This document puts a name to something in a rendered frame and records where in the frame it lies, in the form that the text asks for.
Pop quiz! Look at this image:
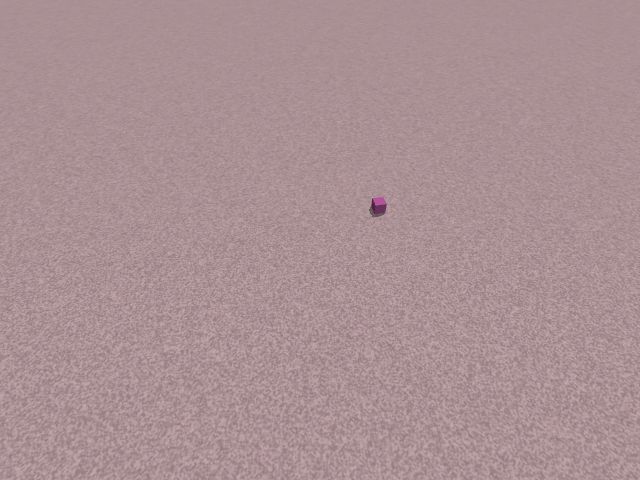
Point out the cube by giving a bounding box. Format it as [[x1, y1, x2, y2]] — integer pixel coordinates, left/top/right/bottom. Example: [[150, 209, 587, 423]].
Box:
[[371, 197, 387, 214]]

